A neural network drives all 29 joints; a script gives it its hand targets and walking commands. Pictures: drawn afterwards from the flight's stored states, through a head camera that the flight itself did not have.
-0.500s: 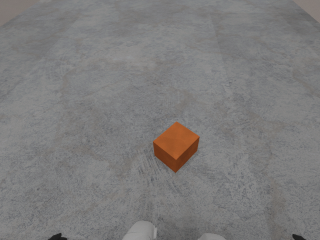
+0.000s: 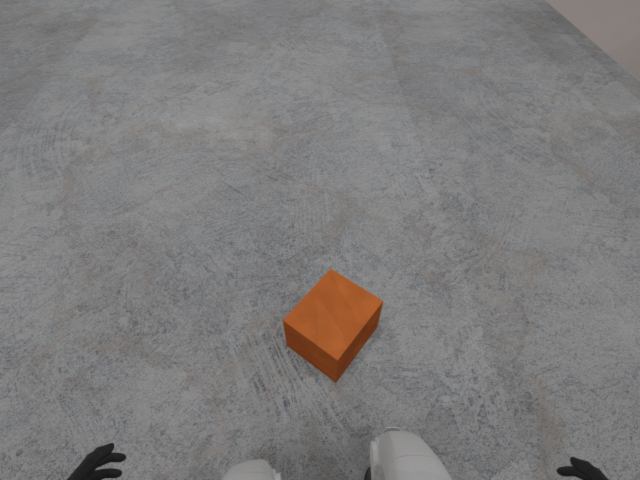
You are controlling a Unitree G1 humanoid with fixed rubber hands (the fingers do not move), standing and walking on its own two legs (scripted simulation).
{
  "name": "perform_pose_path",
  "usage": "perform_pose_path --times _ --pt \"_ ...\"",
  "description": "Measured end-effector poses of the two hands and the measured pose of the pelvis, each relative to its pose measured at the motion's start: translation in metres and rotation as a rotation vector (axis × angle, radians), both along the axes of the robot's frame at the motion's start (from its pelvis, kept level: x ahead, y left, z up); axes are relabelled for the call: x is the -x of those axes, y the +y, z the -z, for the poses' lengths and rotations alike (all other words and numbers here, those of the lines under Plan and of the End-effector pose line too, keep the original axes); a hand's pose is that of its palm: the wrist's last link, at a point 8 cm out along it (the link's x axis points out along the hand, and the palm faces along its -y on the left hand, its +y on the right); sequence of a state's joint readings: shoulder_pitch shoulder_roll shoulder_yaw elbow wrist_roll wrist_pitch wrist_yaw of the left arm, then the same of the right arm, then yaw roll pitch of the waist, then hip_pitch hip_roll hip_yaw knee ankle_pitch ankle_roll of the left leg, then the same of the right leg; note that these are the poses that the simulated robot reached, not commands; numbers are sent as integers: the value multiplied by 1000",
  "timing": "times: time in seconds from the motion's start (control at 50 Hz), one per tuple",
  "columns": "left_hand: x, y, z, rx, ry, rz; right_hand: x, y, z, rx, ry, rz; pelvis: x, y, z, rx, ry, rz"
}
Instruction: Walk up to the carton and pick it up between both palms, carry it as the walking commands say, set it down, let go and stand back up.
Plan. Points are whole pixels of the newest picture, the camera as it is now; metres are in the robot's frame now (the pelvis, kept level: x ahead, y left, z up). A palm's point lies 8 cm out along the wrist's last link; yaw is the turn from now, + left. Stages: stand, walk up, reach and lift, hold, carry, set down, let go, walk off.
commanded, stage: walk up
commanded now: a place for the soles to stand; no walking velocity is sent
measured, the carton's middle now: (333, 324) +0.63 -0.03 -0.64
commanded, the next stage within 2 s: none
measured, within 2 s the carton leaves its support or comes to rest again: neither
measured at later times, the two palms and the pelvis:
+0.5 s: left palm (76, 440) +0.18 +0.34 -0.08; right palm (517, 353) +0.28 -0.26 -0.05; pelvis +0.12 +0.02 +0.02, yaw +5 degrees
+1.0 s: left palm (90, 435) +0.18 +0.32 -0.07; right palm (537, 371) +0.25 -0.28 -0.06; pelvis +0.13 +0.01 +0.05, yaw +7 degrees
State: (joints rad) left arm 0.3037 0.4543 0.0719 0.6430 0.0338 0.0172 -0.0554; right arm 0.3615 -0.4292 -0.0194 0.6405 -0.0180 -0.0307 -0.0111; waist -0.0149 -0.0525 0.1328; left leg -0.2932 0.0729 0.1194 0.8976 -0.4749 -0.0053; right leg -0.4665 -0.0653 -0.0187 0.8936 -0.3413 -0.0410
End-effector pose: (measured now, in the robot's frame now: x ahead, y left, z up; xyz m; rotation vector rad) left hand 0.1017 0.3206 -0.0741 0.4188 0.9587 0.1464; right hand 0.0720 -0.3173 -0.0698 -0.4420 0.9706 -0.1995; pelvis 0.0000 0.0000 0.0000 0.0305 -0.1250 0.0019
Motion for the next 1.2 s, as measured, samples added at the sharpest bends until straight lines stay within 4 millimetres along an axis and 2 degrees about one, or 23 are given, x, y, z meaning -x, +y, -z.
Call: perform_pose_path --times 0.08,0.14,0.24,0.32,0.4,0.52,0.62,0.7,0.78,1.08,1.2 --pt "-37 -14 -2 -3 -57 8 -9 -18 15 -2 73 56 -27 -7 6 38 16 -22" --pt "-49 -16 -7 -4 -77 -18 -33 -16 15 -3 95 36 -42 -5 2 45 19 -35" --pt "-55 -5 -11 6 -48 -77 -89 5 3 -15 55 -34 -66 6 -9 47 23 -70" --pt "-61 12 0 29 -12 -137 -130 25 -1 -6 21 -80 -86 18 -7 36 29 -77" --pt "-68 22 9 41 57 -187 -167 43 -6 -17 -22 -98 -104 20 -10 41 37 -70" --pt "-83 22 6 63 96 -219 -210 59 -18 -54 -24 -114 -125 19 -25 57 55 -75" --pt "-92 18 2 71 120 -235 -232 57 -25 -50 -17 -112 -134 18 -34 50 60 -83" --pt "-95 14 -1 74 142 -247 -237 50 -26 -45 -5 -83 -137 16 -39 47 61 -89" --pt "-95 9 -4 82 157 -261 -230 44 -24 -46 30 -52 -137 13 -43 44 60 -97" --pt "-76 -7 -8 91 216 -309 -162 33 -2 -72 221 32 -128 4 -51 39 54 -119" --pt "-69 -11 -8 96 218 -323 -144 30 2 -76 257 48 -125 0 -52 41 48 -127"
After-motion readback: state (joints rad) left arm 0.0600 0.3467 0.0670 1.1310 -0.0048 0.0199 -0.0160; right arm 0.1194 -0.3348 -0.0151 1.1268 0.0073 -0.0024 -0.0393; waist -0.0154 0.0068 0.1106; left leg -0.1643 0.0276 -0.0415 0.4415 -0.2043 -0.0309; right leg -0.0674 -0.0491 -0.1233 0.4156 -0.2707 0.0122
